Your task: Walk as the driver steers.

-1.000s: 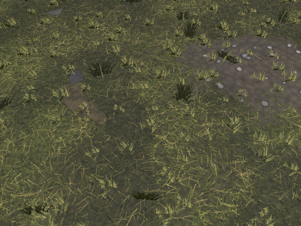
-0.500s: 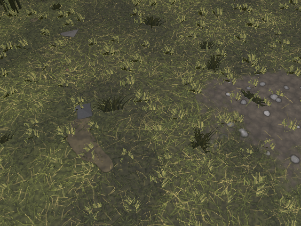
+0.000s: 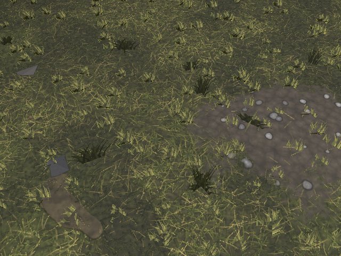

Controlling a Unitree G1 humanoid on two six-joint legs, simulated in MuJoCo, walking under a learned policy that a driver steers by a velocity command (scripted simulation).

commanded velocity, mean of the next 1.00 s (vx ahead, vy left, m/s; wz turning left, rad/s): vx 0.11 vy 0.00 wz -0.19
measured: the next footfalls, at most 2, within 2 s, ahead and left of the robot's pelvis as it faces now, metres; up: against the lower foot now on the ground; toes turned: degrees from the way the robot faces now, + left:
left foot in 0.08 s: +0.07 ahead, +0.12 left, +0.00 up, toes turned -9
right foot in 0.50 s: -0.01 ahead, -0.08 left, +0.00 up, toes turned -5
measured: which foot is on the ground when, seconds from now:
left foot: up 0.00-0.06, down 0.08-0.66, up 0.68-0.88, down 0.90-1.00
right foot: down 0.00-0.08, up 0.10-0.48, down 0.50-0.90, up 0.92-1.00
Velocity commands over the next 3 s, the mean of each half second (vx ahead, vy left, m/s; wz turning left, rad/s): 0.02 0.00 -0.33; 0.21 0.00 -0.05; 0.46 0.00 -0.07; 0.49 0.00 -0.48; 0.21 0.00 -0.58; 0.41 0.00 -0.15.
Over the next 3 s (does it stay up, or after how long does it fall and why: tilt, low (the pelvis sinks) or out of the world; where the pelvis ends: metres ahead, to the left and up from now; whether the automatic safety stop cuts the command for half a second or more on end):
stays up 0.90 -0.26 -0.02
